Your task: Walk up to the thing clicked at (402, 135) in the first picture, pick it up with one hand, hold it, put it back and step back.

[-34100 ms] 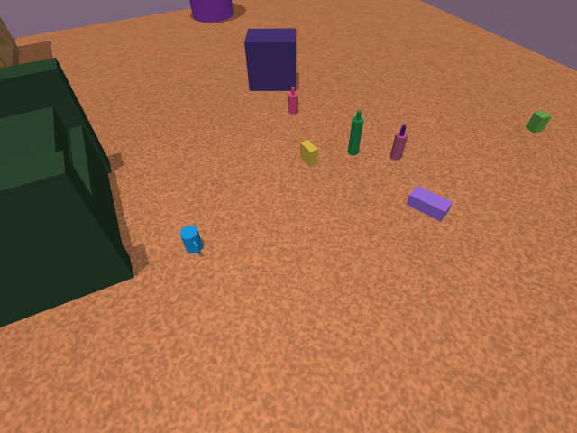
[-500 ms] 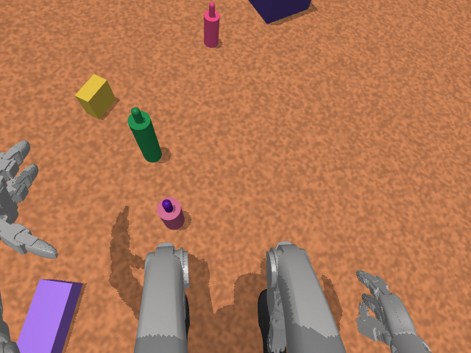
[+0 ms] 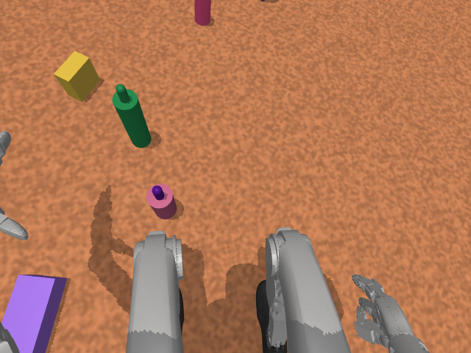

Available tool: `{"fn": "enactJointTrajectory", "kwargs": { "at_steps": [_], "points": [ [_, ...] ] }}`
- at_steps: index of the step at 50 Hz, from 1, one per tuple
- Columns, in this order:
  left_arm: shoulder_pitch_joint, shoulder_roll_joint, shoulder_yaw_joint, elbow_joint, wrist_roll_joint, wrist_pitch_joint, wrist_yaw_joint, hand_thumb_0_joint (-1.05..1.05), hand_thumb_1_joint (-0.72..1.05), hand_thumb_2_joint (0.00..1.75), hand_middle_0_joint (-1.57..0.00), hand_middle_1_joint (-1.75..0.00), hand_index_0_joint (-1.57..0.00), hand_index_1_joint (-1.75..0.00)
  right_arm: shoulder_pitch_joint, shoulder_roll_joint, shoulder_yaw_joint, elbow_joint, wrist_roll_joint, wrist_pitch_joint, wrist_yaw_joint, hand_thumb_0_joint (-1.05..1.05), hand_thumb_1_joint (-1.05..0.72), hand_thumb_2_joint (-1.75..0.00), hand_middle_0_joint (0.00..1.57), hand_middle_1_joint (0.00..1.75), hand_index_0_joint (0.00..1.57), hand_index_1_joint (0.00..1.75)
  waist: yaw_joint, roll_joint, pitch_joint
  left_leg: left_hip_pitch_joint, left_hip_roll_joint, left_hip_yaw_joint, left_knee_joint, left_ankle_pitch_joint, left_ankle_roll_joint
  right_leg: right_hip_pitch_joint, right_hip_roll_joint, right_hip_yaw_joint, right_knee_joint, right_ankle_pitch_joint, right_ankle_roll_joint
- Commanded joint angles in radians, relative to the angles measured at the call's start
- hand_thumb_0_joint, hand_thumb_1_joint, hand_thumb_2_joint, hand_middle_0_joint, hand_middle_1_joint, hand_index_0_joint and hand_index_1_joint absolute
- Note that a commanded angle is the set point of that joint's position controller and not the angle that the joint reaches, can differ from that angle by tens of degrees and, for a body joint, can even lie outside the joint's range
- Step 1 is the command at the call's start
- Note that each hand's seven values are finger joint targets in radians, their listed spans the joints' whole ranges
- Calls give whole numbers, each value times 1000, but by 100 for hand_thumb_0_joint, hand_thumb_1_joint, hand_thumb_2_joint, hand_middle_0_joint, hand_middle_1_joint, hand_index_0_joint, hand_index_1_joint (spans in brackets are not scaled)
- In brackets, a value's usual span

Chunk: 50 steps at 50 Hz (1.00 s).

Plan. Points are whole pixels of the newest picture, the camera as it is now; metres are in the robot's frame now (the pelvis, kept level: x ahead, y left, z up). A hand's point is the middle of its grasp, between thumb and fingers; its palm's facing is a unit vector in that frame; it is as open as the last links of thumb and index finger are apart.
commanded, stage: go down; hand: left
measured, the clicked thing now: (161, 200) +0.43 +0.17 -0.33
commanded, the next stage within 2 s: approach in 0.52 s
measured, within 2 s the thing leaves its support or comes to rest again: neither
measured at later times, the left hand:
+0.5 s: hand (15, 176) +0.39 +0.35 -0.04, palm faces -0.02 -0.99 -0.12, open 17.6 cm
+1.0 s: hand (78, 189) +0.40 +0.30 -0.15, palm faces -0.10 -0.99 +0.02, open 17.5 cm
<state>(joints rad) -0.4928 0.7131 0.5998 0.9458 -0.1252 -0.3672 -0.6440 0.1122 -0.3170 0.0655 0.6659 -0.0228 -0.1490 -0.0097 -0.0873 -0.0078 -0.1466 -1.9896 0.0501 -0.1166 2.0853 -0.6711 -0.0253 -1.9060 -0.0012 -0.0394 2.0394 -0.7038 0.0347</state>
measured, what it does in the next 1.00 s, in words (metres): lowers itself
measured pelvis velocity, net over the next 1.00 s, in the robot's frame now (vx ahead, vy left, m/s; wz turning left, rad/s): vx -0.01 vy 0.00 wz -0.06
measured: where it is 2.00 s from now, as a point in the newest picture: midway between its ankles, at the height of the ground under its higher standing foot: (222, 338)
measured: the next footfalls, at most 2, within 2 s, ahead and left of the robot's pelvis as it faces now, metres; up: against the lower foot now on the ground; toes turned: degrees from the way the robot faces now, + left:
none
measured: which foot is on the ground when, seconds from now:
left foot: down 0.00-1.00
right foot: down 0.00-1.00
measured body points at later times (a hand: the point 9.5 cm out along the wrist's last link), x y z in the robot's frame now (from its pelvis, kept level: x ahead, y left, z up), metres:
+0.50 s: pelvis +0.00 +0.00 -0.03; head +0.19 +0.05 +0.37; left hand +0.39 +0.40 -0.03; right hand +0.14 -0.28 -0.13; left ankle +0.08 +0.13 -0.40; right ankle +0.09 -0.14 -0.40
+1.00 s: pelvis -0.01 +0.00 -0.09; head +0.21 +0.09 +0.29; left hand +0.40 +0.36 -0.15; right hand +0.15 -0.28 -0.17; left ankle +0.08 +0.13 -0.40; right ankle +0.09 -0.14 -0.40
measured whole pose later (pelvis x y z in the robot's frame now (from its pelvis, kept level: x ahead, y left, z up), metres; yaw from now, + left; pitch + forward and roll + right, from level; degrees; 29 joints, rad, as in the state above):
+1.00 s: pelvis -0.01 +0.00 -0.09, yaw -3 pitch +28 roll -8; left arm -0.62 0.75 0.62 1.19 -0.25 -0.66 -0.77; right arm 0.03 -0.36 0.18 0.66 -0.09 -0.19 0.03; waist -0.16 -0.09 -0.02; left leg -2.20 0.04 -0.19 2.39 -0.69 -0.03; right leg -2.10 0.03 -0.07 2.31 -0.71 0.04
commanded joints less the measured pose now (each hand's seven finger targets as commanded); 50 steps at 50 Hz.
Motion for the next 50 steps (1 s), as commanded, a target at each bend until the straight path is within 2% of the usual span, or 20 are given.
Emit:
{"fn": "enactJointTrajectory", "kwargs": {
  "at_steps": [1,2,4,7,12,17,21,22,26,29,30,31,32,34,41,42,45,47,48,50],
  "points": [
    [-187,360,80,-165,-37,-49,-5,0,-61,9,-5,-10,-5,-10,114,-218,-82,-67,7,-27,-15,0,-89,-90,20,30,20,30,27,194,-577,464,-19,47,-264,136,45,220,17,-43,-216,157,-76],
    [-212,372,83,-183,-41,-52,-9,0,-61,9,-5,-10,-5,-10,111,-217,-83,-68,8,-27,-17,0,-89,-90,20,30,20,30,29,192,-577,463,-18,48,-262,115,47,215,18,-40,-223,141,-75],
    [-216,344,69,-165,-43,-53,-18,0,-60,9,-5,-10,-5,-10,110,-223,-81,-61,7,-31,-17,0,-88,-90,20,30,20,30,22,218,-562,491,-15,33,-261,128,42,178,16,-48,-196,156,-78],
    [-247,388,87,-175,-39,-62,-22,0,-60,9,-5,-11,-5,-10,121,-224,-77,-56,5,-31,-16,0,-89,-90,20,30,20,30,22,227,-568,479,-16,35,-248,134,41,171,15,-47,-184,157,-79],
    [-253,403,98,-148,-43,-63,-28,0,-61,9,-5,-11,-5,-10,122,-221,-71,-52,-1,-31,-14,0,-88,-90,20,30,20,30,22,196,-581,425,-23,65,-206,128,49,207,17,-35,-195,151,-74],
    [-247,419,104,-117,-35,-58,-31,0,-59,10,-4,-11,-4,-10,113,-232,-71,-57,2,-27,-14,0,-88,-90,20,30,20,30,27,208,-537,401,-17,43,-237,39,48,157,21,-53,-171,84,-77],
    [-269,431,108,-158,-44,-62,-38,0,-57,10,-4,-11,-5,-10,113,-237,-72,-63,3,-28,-14,0,-88,-90,20,30,20,30,24,233,-580,416,-20,46,-219,75,45,154,19,-54,-152,113,-78],
    [-263,441,123,-154,-45,-61,-40,0,-59,9,-4,-11,-5,-10,125,-237,-71,-58,5,-28,-14,0,-89,-90,20,30,20,30,25,239,-594,440,-20,42,-213,107,43,149,18,-55,-143,138,-79],
    [-276,412,106,-133,-56,-64,-50,0,-58,10,-4,-12,-5,-10,121,-236,-69,-51,3,-32,-16,0,-88,-90,20,30,20,30,9,217,-555,399,-23,50,-188,104,48,136,18,-51,-147,135,-77],
    [-265,416,109,-110,-54,-66,-56,0,-59,10,-4,-12,-5,-10,122,-237,-68,-49,1,-32,-15,0,-88,-90,20,30,20,30,9,206,-544,384,-24,54,-176,104,50,141,19,-52,-146,134,-77],
    [-276,439,119,-121,-54,-69,-57,0,-58,10,-4,-11,-5,-10,122,-238,-66,-49,1,-33,-14,0,-88,-90,20,30,20,30,9,213,-545,376,-24,53,-177,100,50,143,19,-53,-141,129,-77],
    [-269,436,120,-115,-52,-69,-57,0,-59,15,-7,-17,-6,-18,126,-238,-68,-51,1,-33,-13,0,-90,-90,20,30,20,30,9,199,-564,374,-25,56,-169,107,51,155,20,-51,-142,137,-76],
    [-261,430,119,-99,-55,-71,-62,0,-60,7,-7,-10,-5,-11,122,-238,-65,-46,0,-33,-12,0,-87,-89,20,30,20,30,11,206,-552,370,-25,57,-162,115,50,145,20,-51,-132,144,-77],
    [-246,407,119,-63,-67,-82,-72,0,-61,5,-7,-11,-6,-11,117,-239,-63,-44,-3,-36,-12,0,-87,-89,20,30,20,30,-2,172,-518,326,-25,57,-144,99,54,138,22,-55,-129,129,-74],
    [-277,287,69,39,-142,-216,-131,0,-58,6,-6,-12,-6,-12,86,-254,-28,-34,-26,-61,8,0,-87,-89,20,30,20,30,-63,124,-466,265,-19,41,-22,156,49,87,34,-82,-42,184,-70],
    [-318,263,39,39,-145,-243,-137,0,-57,6,-6,-13,-6,-12,80,-259,-22,-42,-34,-67,12,0,-87,-89,20,30,20,30,-80,139,-467,268,-18,37,-5,157,45,76,36,-86,-26,187,-70],
    [-333,309,61,75,-152,-318,-131,0,-54,5,-6,-13,-6,-12,47,-271,1,-50,-52,-71,22,0,-87,-89,20,30,20,30,-69,151,-454,227,-18,32,32,102,43,61,43,-97,4,137,-71],
    [-320,322,56,107,-154,-363,-125,0,-53,6,-6,-12,-5,-11,15,-282,17,-61,-64,-68,30,0,-88,-89,20,30,20,30,-69,158,-418,205,-14,29,46,50,41,30,49,-111,25,93,-72],
    [-313,357,77,121,-152,-384,-119,0,-52,6,-6,-12,-5,-11,1,-290,29,-62,-71,-64,33,0,-87,-89,20,30,20,30,-61,171,-412,213,-10,25,52,42,36,26,53,-119,40,87,-73],
    [-328,389,88,131,-151,-423,-111,0,-49,7,-5,-11,-5,-11,-20,-309,53,-65,-88,-53,36,0,-87,-89,20,30,20,30,-72,209,-415,226,-6,21,73,50,31,38,55,-130,65,101,-71]
  ]
}}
